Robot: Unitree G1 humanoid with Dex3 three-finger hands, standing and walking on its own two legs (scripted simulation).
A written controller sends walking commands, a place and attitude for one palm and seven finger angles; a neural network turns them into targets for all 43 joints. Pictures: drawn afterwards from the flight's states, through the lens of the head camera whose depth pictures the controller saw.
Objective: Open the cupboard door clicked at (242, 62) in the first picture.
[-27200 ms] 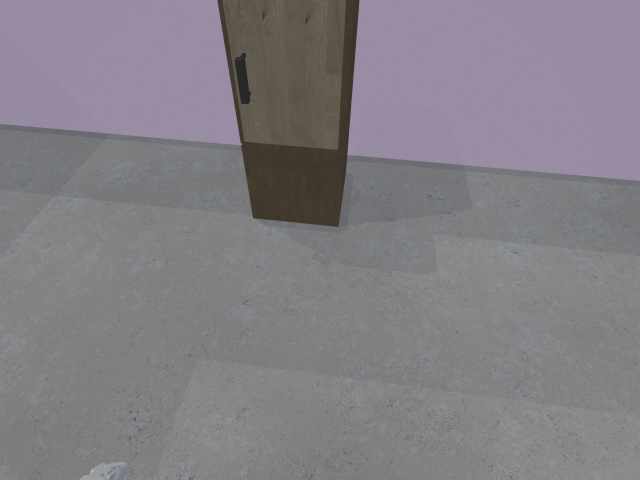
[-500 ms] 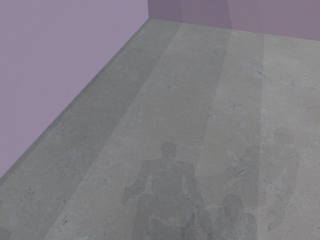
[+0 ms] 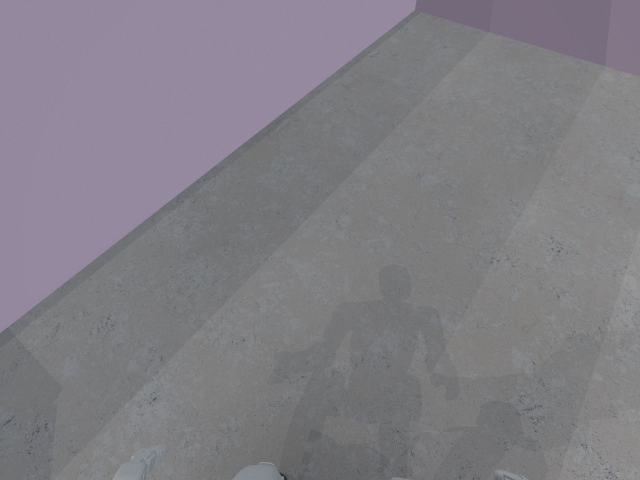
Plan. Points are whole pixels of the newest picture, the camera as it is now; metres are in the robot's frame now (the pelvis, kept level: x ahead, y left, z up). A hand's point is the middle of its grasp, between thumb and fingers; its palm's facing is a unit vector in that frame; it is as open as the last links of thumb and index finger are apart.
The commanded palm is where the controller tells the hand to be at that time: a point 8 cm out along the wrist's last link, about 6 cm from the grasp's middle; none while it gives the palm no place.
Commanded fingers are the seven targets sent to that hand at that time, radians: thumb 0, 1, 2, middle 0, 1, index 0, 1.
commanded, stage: turn to face it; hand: left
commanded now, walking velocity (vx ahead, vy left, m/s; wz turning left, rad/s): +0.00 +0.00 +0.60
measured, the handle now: out of the picture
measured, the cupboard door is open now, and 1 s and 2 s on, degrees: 54 54 54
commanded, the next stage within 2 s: none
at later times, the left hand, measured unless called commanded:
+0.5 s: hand out of the picture +0.04 +0.19 -0.16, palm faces +0.35 -0.89 -0.28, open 7.3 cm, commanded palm none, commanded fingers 0.00 0.90 0.90 -0.20 -0.30 -0.20 -0.30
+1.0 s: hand out of the picture -0.01 +0.12 -0.17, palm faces +0.62 -0.75 -0.23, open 7.3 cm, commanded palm none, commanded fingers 0.00 0.90 0.90 -0.20 -0.30 -0.20 -0.30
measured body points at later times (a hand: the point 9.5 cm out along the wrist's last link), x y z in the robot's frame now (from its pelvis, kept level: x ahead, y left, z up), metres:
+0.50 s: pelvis +0.04 -0.04 +0.00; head +0.09 -0.03 +0.45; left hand +0.03 +0.24 -0.14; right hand +0.23 -0.25 -0.13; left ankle +0.03 +0.09 -0.72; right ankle +0.07 -0.18 -0.67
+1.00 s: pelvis +0.06 -0.08 +0.00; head +0.09 -0.04 +0.44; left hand -0.04 +0.16 -0.15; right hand +0.31 -0.22 -0.13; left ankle -0.01 +0.02 -0.72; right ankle +0.12 -0.20 -0.69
